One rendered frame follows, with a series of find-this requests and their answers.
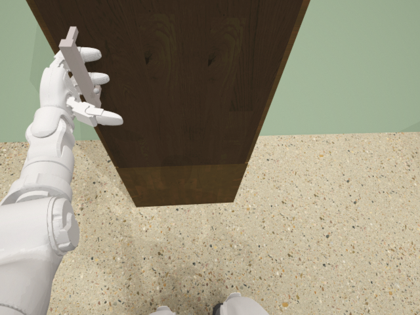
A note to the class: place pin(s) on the left robot forearm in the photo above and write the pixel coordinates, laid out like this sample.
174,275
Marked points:
49,166

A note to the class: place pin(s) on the robot left upper arm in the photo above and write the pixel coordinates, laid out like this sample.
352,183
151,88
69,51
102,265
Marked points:
34,237

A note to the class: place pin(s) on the right robot thigh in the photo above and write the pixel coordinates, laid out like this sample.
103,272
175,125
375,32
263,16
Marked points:
242,306

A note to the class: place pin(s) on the cupboard door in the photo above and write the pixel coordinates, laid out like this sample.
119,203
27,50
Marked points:
190,78

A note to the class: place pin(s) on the left robot hand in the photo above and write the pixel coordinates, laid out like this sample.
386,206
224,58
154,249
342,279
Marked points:
56,89

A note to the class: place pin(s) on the robot left shin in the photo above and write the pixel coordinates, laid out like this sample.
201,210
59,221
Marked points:
163,308

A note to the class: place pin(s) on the handle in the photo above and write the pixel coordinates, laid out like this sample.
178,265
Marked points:
78,69

